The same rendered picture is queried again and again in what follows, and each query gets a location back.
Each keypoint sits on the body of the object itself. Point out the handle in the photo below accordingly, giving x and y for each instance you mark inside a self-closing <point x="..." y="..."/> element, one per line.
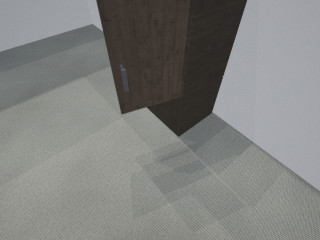
<point x="124" y="78"/>

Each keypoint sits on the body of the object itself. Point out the cupboard door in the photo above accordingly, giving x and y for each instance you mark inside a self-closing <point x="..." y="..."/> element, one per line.
<point x="148" y="38"/>

